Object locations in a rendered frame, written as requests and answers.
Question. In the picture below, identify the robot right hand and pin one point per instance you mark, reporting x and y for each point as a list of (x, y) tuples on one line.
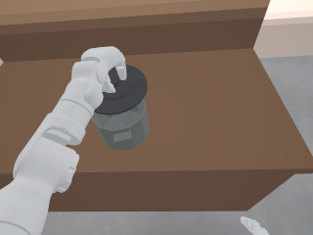
[(253, 226)]

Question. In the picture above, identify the pot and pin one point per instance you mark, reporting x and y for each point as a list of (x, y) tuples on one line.
[(124, 131)]

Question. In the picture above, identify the robot left hand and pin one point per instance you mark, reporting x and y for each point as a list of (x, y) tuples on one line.
[(113, 58)]

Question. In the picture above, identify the table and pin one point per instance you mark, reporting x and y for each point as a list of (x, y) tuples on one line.
[(220, 138)]

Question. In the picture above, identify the robot left forearm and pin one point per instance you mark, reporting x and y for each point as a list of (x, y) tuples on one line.
[(67, 123)]

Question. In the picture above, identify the robot left upper arm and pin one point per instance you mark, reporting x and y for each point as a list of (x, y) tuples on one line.
[(24, 203)]

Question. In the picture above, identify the lid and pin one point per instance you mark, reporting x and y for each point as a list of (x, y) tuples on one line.
[(128, 94)]

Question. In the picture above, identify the knob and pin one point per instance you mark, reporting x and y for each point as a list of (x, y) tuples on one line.
[(115, 80)]

